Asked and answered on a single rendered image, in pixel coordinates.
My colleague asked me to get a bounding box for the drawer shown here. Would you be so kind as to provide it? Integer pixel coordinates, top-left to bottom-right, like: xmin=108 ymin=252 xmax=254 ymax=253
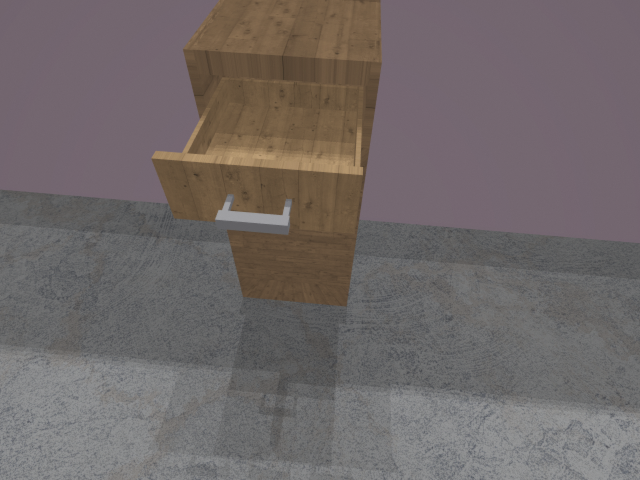
xmin=151 ymin=77 xmax=364 ymax=234

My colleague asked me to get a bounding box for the handle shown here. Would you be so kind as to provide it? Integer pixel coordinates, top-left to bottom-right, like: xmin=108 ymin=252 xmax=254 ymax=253
xmin=215 ymin=194 xmax=292 ymax=235

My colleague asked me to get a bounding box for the cabinet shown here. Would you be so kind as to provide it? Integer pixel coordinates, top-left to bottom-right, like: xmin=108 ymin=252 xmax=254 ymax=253
xmin=183 ymin=0 xmax=382 ymax=307

